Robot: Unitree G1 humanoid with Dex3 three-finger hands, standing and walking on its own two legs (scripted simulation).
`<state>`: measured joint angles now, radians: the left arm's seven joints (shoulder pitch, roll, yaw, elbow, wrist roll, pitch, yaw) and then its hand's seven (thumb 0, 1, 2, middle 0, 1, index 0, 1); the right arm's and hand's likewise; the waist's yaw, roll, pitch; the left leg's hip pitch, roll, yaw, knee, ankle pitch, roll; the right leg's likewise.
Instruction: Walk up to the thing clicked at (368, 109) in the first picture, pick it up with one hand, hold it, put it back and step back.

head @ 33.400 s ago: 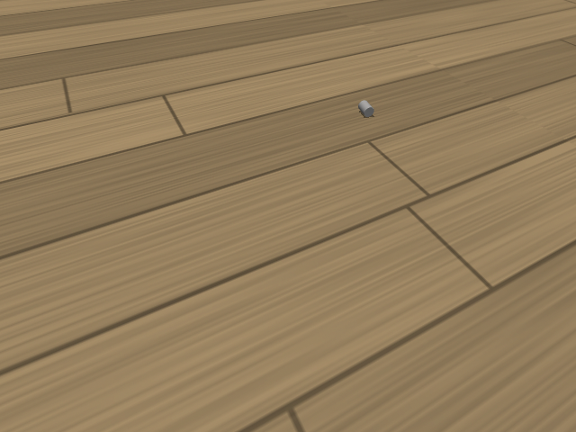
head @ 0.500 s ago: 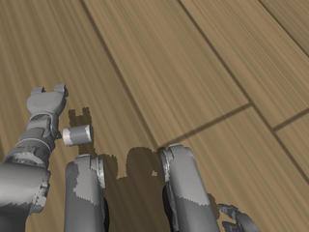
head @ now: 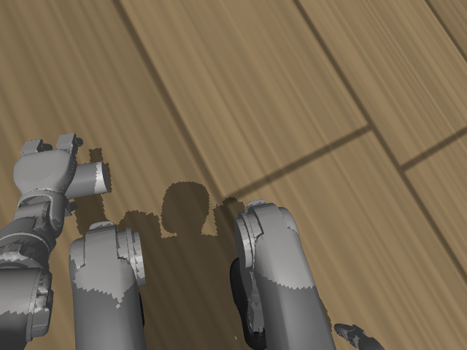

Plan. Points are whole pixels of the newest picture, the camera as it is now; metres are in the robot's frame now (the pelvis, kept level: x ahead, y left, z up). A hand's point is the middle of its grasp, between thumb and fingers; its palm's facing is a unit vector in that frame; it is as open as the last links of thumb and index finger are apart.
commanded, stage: home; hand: left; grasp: from above
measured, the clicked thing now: (82, 180) +0.45 +0.23 -0.29
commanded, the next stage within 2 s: none
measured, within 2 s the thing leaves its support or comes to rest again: neither
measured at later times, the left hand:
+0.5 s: hand out of the picture +0.30 +0.23 +0.04, palm faces -0.20 -0.79 -0.58, open 7.5 cm
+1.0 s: hand out of the picture +0.24 +0.21 +0.27, palm faces +0.16 -0.96 -0.21, open 7.4 cm
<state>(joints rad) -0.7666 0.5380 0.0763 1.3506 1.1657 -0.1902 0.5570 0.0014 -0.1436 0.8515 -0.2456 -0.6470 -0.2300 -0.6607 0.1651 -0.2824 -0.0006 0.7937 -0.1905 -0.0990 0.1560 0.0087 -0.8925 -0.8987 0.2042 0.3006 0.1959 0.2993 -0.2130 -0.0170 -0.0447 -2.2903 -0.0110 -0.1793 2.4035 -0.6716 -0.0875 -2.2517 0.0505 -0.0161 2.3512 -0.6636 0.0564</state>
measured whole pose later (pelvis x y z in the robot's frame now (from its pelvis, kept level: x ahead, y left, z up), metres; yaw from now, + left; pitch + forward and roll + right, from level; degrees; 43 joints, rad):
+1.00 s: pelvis +0.06 +0.01 +0.34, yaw +6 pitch +18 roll -4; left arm 0.35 0.22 0.04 -0.01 -0.07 0.42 0.09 0.01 0.90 0.90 -0.21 -0.30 -0.20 -0.30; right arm 0.26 -0.19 0.05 0.52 0.04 -0.13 -0.15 0.02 -0.90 -0.90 0.21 0.30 0.20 0.30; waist -0.07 0.05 -0.20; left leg -1.04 0.04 -0.10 1.26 -0.54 -0.04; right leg -0.97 0.00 -0.03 1.20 -0.54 0.03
